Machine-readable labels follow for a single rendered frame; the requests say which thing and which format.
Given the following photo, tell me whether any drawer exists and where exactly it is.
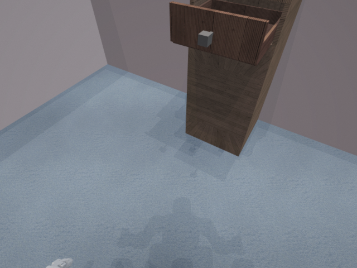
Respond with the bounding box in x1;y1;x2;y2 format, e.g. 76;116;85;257
170;0;282;66

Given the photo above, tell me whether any cabinet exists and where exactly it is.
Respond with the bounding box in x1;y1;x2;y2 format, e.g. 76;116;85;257
186;0;302;156

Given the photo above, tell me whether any handle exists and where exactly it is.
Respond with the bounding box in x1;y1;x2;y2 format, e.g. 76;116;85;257
197;30;214;47

